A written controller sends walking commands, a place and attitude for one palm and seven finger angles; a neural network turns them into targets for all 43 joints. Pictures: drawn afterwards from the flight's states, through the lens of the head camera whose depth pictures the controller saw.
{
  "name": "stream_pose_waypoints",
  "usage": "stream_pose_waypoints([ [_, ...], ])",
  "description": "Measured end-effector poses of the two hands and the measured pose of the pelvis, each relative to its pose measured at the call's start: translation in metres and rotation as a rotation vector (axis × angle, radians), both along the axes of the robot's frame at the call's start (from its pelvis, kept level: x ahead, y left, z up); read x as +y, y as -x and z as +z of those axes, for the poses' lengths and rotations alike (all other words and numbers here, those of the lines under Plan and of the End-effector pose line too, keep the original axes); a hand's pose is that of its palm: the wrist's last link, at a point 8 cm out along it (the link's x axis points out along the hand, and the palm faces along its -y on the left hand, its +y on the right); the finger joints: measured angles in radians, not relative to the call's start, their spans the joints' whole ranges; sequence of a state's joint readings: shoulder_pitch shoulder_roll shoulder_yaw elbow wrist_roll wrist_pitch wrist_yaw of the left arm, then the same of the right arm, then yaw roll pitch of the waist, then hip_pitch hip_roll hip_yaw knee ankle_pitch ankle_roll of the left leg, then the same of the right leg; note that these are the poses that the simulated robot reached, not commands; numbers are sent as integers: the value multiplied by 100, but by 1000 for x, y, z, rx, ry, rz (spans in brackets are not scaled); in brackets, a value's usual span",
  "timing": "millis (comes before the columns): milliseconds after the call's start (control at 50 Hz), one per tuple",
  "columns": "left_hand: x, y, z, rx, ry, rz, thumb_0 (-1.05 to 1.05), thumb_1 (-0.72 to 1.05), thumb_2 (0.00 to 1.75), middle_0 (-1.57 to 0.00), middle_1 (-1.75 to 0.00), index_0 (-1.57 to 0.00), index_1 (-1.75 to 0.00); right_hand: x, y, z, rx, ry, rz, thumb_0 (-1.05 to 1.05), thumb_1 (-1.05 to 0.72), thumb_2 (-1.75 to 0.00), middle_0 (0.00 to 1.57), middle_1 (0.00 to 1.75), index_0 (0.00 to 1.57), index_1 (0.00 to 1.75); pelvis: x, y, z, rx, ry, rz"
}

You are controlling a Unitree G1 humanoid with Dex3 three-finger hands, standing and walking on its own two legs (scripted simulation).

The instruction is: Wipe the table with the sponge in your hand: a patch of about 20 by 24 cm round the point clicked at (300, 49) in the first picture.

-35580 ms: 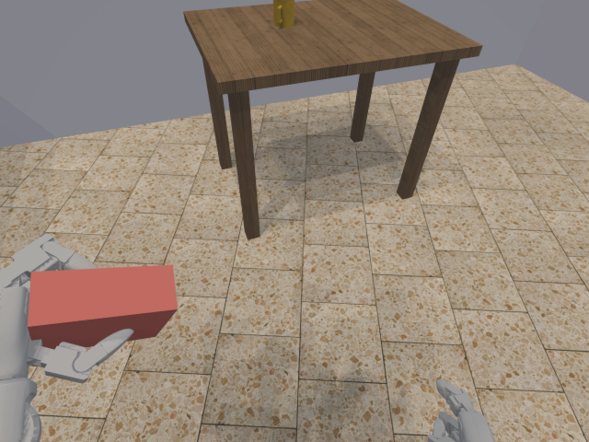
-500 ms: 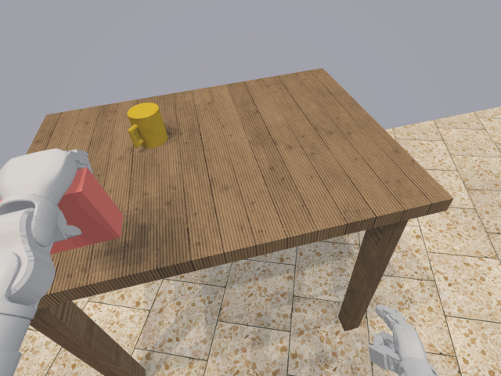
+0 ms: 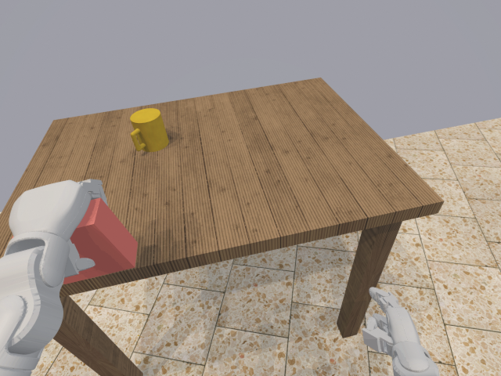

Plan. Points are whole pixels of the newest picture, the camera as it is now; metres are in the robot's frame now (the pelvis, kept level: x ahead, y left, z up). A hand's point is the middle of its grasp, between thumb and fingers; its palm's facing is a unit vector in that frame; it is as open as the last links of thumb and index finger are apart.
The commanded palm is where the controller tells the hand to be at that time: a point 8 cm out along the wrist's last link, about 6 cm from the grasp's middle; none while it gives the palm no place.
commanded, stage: bring the sponge back beside the body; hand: left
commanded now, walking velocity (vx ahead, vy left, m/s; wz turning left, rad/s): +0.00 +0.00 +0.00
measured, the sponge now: (88, 250) +0.23 +0.31 +0.11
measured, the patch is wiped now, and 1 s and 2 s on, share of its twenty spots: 0.95 0.95 0.95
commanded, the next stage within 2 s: step back with the hand held close in 0.64 s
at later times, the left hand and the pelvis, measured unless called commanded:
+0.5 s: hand (83, 251) +0.20 +0.28 +0.15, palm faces +0.16 -0.11 -0.98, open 9.4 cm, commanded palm +0.16 +0.27 +0.23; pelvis -0.01 -0.01 +0.00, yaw -1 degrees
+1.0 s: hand (110, 240) +0.21 +0.23 +0.17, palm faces +0.33 -0.86 -0.40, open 9.4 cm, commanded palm +0.16 +0.29 +0.22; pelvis +0.00 +0.01 -0.01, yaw +0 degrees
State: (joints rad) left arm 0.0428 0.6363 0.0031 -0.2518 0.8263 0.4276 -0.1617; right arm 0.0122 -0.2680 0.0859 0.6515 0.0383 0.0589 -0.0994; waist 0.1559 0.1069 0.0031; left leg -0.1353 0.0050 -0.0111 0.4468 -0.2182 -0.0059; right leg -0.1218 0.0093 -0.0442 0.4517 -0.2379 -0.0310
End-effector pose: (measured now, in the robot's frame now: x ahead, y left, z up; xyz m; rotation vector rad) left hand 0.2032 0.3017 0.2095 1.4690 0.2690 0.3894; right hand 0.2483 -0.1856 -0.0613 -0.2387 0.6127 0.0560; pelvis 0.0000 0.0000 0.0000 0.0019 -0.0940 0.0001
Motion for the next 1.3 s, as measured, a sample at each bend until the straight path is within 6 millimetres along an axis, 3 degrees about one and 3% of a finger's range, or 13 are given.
stream_pose_waypoints([
  [340, -32, 32, -5, -55, 55, -30, -1, -48, 109, -80, -138, -82, -143, -7, 0, 4, -38, -30, -9, 1, -90, -90, 20, 30, 20, 30, -7, 2, -2, -22, -5, -20],
  [780, -26, 30, -7, -66, 60, -12, -2, -48, 109, -80, -138, -82, -143, -7, 8, 5, -36, -15, -17, 1, -90, -90, 20, 30, 20, 30, -4, 7, -1, -30, -3, -23],
  [800, -23, 29, -9, -115, 223, -41, -2, -48, 109, -80, -138, -82, -143, -6, 9, 6, -41, -23, -18, 1, -90, -90, 20, 30, 20, 30, -3, 7, -1, -20, 1, -15],
  [860, -19, 27, -19, -286, 648, -177, -2, -48, 109, -80, -138, -82, -143, -7, 21, 10, -68, -24, -22, 1, -90, -90, 20, 30, 20, 30, -2, 8, -4, 35, 12, -2],
  [940, -26, 29, -24, -461, 868, -315, -2, -48, 109, -80, -138, -82, -143, -18, 51, 1, -4, 40, -86, 1, -90, -90, 20, 30, 20, 30, 3, 5, -9, 64, 15, 1],
  [1120, -17, 33, -6, -631, 838, -402, -2, -48, 109, -80, -138, -82, -143, -46, 122, -32, 204, 91, -229, 1, -90, -90, 20, 30, 20, 30, 10, 10, -12, 86, -4, -11],
  [1300, -28, 52, -8, -630, 848, -475, -2, -48, 109, -80, -138, -82, -143, -55, 147, -36, 176, 71, -293, 1, -90, -90, 20, 30, 20, 30, 12, 32, -18, 98, 22, -5],
])
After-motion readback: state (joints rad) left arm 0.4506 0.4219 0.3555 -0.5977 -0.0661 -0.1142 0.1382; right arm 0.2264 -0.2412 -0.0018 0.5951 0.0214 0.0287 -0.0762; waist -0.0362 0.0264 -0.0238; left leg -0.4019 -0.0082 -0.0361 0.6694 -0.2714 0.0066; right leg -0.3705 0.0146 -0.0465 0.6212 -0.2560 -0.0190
